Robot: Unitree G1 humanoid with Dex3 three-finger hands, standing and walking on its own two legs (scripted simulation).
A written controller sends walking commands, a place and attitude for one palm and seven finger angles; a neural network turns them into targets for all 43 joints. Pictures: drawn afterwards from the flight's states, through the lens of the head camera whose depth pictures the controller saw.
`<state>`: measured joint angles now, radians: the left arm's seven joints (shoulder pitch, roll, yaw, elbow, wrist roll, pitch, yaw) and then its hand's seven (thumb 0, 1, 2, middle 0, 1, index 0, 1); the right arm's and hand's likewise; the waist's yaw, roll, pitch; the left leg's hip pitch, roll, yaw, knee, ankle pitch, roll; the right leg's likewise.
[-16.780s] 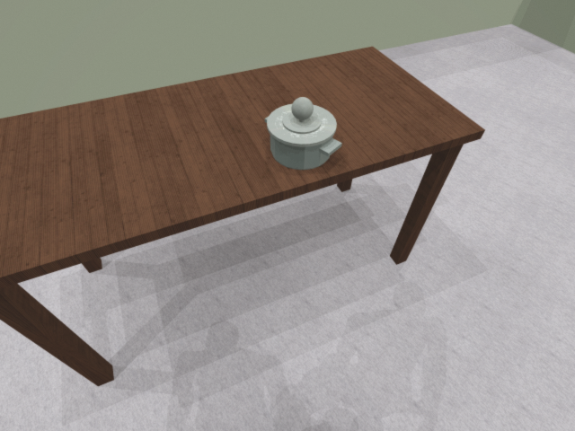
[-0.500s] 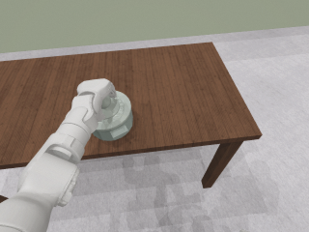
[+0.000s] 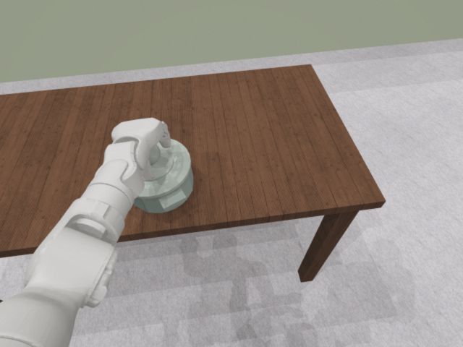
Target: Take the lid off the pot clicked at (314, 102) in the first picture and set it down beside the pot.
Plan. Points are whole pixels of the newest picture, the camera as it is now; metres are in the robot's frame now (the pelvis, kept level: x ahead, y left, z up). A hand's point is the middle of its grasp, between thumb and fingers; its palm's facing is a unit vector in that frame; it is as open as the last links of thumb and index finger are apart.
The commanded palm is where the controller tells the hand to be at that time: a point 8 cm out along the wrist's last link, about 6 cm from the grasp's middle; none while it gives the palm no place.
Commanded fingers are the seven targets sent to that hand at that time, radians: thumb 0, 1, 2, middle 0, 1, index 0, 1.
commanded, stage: close the fingers and squeeze the knob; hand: left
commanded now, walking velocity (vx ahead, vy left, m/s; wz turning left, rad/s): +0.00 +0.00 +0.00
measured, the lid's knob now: (147, 153) +0.49 +0.15 +0.04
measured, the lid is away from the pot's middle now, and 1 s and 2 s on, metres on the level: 0.00 0.01 0.01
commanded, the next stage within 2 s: lift the lid straight up in 1.36 s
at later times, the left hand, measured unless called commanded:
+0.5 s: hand (144, 159) +0.46 +0.15 +0.06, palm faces -0.37 -0.09 -0.93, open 7.9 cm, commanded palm +0.46 +0.16 +0.12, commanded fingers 0.00 0.31 0.84 -0.71 -1.03 -0.71 -1.03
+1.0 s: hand (143, 160) +0.45 +0.15 +0.06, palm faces -0.35 -0.09 -0.93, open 7.5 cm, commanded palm +0.45 +0.16 +0.12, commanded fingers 0.00 0.52 0.78 -0.74 -1.01 -0.74 -1.01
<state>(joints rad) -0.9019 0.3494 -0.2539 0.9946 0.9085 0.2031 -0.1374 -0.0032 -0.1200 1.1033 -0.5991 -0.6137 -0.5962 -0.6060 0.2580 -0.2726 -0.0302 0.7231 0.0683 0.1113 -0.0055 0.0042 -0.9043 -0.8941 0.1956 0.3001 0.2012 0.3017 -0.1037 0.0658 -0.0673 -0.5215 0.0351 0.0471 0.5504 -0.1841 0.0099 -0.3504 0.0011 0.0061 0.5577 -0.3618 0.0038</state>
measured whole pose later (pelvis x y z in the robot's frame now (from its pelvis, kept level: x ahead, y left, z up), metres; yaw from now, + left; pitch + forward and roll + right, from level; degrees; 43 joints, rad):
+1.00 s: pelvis +0.00 +0.01 +0.00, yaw +0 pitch +9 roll -1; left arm -0.88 0.35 -0.25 0.96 0.91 0.20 -0.13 0.00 0.30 0.66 -0.64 -0.96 -0.63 -0.95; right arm 0.23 -0.26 -0.02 0.70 0.07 0.13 0.00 0.00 -0.90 -0.89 0.20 0.30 0.20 0.30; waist -0.10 0.06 -0.07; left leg -0.52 0.03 0.05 0.55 -0.19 0.02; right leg -0.34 0.00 0.01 0.54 -0.36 0.01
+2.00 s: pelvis +0.00 +0.00 +0.00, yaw +1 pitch +7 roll +0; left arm -0.91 0.35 -0.27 0.91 0.88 0.23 -0.19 0.00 0.31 0.67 -0.63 -0.96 -0.62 -0.95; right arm 0.22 -0.27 -0.01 0.72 0.07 0.09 -0.01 0.00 -0.90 -0.89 0.20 0.30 0.20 0.30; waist -0.09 0.08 -0.05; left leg -0.47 0.03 0.04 0.53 -0.18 0.01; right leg -0.30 -0.01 0.00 0.53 -0.36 0.00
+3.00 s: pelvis +0.00 +0.01 +0.00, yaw +2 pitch +5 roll +0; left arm -1.06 0.38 -0.31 0.86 0.87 0.29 -0.32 0.00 0.30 0.67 -0.64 -0.96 -0.63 -0.95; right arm 0.19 -0.28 0.00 0.71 0.08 0.05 0.00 0.01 -0.90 -0.89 0.19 0.30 0.20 0.30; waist -0.06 0.08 -0.04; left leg -0.43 0.00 0.03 0.49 -0.16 0.02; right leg -0.25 -0.03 -0.02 0.51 -0.35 0.01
